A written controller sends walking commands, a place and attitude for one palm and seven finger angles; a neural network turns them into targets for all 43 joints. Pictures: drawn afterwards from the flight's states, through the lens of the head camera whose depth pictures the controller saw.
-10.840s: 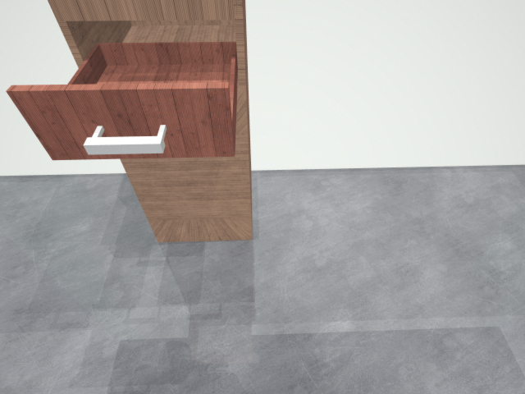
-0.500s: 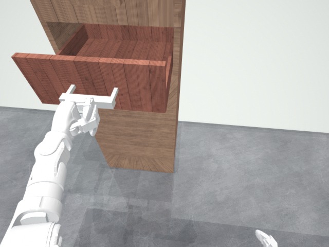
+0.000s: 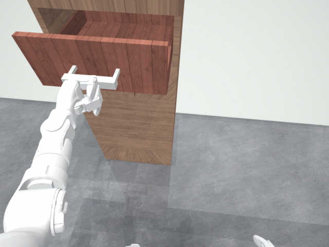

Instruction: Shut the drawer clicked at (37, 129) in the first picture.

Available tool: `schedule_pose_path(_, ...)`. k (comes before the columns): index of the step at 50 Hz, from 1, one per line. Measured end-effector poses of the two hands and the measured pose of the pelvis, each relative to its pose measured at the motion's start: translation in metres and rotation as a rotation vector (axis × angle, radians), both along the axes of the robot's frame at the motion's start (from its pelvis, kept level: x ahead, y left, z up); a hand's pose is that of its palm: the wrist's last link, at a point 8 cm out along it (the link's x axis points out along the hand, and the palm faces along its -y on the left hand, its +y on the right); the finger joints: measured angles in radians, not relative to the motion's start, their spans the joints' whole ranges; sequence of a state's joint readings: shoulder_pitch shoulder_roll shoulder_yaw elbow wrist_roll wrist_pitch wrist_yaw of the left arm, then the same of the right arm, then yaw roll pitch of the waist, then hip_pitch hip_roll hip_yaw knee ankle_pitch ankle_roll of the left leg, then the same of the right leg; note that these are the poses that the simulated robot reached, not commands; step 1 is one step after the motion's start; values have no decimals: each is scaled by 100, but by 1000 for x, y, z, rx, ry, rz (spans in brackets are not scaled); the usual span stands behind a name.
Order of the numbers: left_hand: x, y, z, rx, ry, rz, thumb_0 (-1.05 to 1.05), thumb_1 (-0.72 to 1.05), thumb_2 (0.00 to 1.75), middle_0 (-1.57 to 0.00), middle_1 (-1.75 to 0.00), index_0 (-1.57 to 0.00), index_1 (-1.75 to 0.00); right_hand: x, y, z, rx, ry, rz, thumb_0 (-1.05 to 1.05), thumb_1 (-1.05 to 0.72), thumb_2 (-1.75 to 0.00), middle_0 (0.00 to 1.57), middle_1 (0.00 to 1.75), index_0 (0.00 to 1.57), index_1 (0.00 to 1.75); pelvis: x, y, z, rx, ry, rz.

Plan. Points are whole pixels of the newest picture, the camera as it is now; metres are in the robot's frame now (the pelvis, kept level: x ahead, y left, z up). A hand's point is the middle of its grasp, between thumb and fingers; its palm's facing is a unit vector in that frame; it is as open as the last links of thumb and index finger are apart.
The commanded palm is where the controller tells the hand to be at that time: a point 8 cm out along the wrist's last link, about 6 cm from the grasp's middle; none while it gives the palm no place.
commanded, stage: push the drawer shut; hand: left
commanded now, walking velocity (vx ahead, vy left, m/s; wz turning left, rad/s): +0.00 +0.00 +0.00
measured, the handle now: (92, 76) +0.51 +0.20 +0.12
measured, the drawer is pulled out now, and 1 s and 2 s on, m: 0.14 0.03 0.00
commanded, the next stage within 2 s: pull the fist back off the drawer in 1.76 s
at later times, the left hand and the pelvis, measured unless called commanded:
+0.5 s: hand (106, 82) +0.49 +0.16 +0.12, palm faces -0.09 -1.00 -0.03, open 3.3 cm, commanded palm +0.50 +0.21 +0.12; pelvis +0.00 +0.00 -0.01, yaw -1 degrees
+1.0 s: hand (110, 67) +0.55 +0.16 +0.12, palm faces -0.09 -1.00 -0.02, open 3.4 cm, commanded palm +0.56 +0.20 +0.12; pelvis +0.01 +0.01 -0.01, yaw -2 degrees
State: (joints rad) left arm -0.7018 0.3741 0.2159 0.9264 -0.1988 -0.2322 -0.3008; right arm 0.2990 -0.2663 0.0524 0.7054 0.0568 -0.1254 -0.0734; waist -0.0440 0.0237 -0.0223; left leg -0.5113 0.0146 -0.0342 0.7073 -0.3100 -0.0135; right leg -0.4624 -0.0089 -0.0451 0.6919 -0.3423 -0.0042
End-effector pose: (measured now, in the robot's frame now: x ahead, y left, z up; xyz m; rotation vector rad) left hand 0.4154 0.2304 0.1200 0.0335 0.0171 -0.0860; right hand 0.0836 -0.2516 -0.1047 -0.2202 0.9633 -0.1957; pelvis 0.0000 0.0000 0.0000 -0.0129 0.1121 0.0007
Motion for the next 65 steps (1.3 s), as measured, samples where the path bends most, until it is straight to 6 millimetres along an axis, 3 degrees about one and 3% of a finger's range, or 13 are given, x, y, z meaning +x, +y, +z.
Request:
schedule_pose_path(24, 56, -11, 4, -6, 19, -8, 5, 83, 100, -140, -160, -140, -160, -77, -14, -8, -25, 195, -110, 1, -90, -89, 20, 30, 20, 30, -1, -2, -7, -8, 85, -23)
schedule_pose_path(65, 144, -17, 7, -10, 52, 10, 7, 80, 98, -140, -160, -140, -160, -143, 14, -1, -34, 447, -185, 1, -90, -89, 20, 30, 20, 30, 10, 15, -17, -35, 225, -30)
